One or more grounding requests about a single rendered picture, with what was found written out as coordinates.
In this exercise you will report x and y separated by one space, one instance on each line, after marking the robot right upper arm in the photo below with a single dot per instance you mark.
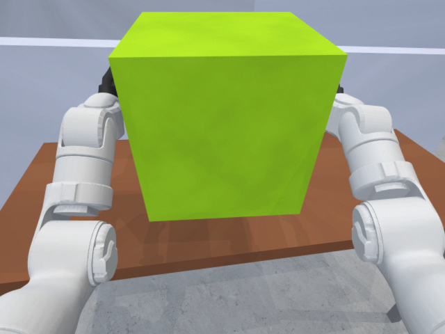
402 237

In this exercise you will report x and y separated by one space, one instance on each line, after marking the left robot forearm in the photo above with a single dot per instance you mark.
84 159

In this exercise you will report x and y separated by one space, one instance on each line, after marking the robot left upper arm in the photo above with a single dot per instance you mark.
68 260

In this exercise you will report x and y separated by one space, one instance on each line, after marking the robot left hand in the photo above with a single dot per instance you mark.
108 85

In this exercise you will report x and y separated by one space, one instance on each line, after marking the table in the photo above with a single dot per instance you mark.
147 248

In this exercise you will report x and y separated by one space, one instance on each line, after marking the right robot forearm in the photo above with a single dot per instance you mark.
377 165

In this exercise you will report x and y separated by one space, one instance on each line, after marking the carton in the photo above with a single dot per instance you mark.
225 112

